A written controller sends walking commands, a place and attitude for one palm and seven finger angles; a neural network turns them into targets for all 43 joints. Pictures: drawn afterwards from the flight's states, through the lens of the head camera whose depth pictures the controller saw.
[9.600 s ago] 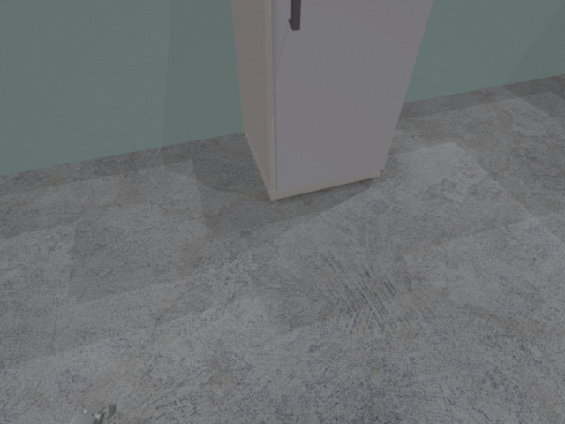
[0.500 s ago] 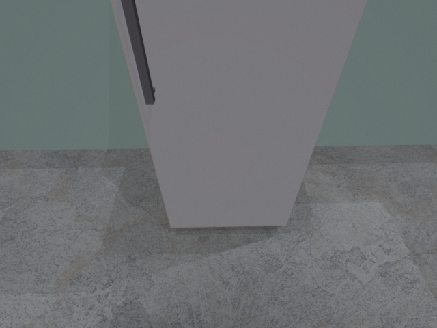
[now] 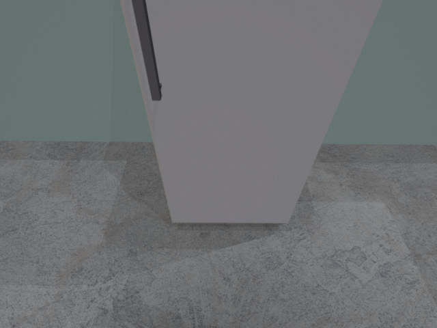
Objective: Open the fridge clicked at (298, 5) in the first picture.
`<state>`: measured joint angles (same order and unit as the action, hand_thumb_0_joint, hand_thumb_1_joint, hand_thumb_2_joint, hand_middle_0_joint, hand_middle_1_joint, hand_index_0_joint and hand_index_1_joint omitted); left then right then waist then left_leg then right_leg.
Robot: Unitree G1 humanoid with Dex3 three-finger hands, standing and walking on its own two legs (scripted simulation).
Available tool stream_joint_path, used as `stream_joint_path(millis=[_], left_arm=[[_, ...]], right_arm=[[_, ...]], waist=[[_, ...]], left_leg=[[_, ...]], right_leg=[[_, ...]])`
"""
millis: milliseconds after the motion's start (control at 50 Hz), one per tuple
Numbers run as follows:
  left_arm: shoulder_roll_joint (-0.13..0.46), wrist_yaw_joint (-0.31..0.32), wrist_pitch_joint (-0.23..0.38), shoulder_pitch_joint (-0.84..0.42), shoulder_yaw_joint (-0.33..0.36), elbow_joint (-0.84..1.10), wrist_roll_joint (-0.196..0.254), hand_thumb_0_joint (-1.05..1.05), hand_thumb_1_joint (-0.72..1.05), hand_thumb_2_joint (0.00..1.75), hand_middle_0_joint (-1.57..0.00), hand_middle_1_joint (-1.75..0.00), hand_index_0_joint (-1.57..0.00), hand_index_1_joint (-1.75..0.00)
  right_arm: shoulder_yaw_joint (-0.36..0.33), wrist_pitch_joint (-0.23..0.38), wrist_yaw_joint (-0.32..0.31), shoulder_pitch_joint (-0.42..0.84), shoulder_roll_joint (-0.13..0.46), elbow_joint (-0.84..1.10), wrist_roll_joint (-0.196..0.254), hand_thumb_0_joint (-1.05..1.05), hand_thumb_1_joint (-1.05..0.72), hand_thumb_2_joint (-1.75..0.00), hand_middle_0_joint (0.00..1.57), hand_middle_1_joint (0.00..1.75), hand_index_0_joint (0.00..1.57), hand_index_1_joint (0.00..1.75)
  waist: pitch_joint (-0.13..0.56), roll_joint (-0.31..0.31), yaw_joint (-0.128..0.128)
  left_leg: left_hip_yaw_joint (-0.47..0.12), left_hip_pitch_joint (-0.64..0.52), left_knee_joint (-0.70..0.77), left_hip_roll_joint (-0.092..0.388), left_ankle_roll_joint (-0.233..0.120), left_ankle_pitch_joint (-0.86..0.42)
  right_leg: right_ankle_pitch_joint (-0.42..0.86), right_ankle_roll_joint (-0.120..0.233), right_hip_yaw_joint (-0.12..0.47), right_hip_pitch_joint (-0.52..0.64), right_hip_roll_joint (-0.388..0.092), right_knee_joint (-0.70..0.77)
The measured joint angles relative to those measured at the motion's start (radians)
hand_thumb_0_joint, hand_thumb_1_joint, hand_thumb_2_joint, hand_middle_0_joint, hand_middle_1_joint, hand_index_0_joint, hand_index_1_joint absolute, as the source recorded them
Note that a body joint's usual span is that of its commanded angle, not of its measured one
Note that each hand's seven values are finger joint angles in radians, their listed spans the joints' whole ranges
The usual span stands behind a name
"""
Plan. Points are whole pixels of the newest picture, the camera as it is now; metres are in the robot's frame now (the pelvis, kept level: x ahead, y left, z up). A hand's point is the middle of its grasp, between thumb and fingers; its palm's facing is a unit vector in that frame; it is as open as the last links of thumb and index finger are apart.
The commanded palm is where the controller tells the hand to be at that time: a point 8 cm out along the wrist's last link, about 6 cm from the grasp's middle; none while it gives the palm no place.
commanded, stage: look again from close up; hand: left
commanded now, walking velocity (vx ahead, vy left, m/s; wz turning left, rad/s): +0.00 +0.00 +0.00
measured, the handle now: (146, 26) +0.66 +0.20 +0.24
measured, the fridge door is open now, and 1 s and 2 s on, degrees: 0 0 0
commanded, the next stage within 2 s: shuffle to correct the standing spot in 1.16 s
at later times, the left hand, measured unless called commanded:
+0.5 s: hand out of the picture +0.07 +0.17 -0.17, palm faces +0.00 -0.98 -0.21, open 7.3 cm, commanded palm none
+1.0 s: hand out of the picture +0.10 +0.16 -0.17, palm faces +0.00 -0.98 -0.22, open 7.3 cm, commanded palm none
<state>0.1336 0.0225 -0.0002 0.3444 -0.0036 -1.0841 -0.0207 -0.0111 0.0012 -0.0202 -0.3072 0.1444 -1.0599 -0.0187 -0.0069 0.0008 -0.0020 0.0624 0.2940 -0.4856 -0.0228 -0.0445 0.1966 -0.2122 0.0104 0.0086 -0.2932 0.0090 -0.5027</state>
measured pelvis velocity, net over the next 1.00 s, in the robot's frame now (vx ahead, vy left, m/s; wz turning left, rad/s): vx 0.09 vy -0.02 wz -0.01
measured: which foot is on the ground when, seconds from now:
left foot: down 0.00-1.00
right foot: down 0.00-1.00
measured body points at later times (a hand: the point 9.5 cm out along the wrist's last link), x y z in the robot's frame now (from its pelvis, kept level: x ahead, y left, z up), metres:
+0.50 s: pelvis +0.06 +0.00 +0.00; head +0.08 -0.01 +0.45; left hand +0.07 +0.22 -0.15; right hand +0.06 -0.22 -0.16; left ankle +0.04 +0.09 -0.74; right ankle +0.03 -0.11 -0.74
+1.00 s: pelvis +0.09 -0.02 +0.00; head +0.11 -0.02 +0.45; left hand +0.10 +0.21 -0.15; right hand +0.10 -0.24 -0.16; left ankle +0.04 +0.09 -0.74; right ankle +0.03 -0.11 -0.74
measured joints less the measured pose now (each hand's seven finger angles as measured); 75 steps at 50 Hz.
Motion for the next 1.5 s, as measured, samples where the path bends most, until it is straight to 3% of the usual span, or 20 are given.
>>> stream_joint_path(millis=[600, 1300, 1400, 1500], left_arm=[[0.027, 0.015, 0.018, -0.094, -0.006, -0.016, 0.007, 0.01, 0.92, 0.9, -0.2, -0.3, -0.2, -0.3], [0.018, 0.019, 0.018, -0.067, -0.005, -0.026, 0.01, 0.01, 0.91, 0.9, -0.2, -0.3, -0.2, -0.3], [0.009, 0.009, 0.014, -0.044, 0.003, -0.019, 0.003, 0.01, 0.91, 0.9, -0.2, -0.3, -0.2, -0.3], [0.0, 0.007, 0.028, 0.008, 0.025, -0.002, -0.003, 0.0, 0.91, 0.9, -0.2, -0.3, -0.2, -0.3]], right_arm=[[0.015, 0.025, -0.016, 0.054, 0.013, -0.06, 0.01, 0.01, -0.92, -0.9, 0.2, 0.29, 0.2, 0.3], [0.02, 0.019, -0.022, 0.044, 0.004, -0.086, 0.011, 0.0, -0.91, -0.9, 0.2, 0.29, 0.2, 0.3], [0.016, 0.009, -0.011, 0.014, 0.006, -0.081, 0.006, 0.0, -0.91, -0.9, 0.2, 0.29, 0.2, 0.3], [0.004, -0.008, 0.002, -0.013, 0.009, -0.073, 0.003, 0.0, -0.91, -0.9, 0.2, 0.29, 0.2, 0.3]], waist=[[-0.027, 0.004, -0.002], [-0.023, 0.001, 0.002], [-0.019, 0.011, 0.005], [-0.022, 0.008, 0.022]], left_leg=[[0.004, -0.13, 0.066, -0.004, 0.012, 0.073], [-0.008, -0.179, 0.087, 0.02, 0.038, 0.087], [-0.018, -0.149, 0.009, 0.029, 0.037, 0.13], [-0.004, -0.032, -0.221, 0.046, 0.029, 0.266]], right_leg=[[-0.086, 0.005, 0.01, 0.115, 0.0, 0.037], [-0.095, 0.03, -0.001, 0.17, 0.024, 0.07], [-0.125, 0.036, -0.013, 0.161, 0.032, 0.031], [-0.147, 0.038, -0.042, 0.186, 0.033, 0.036]])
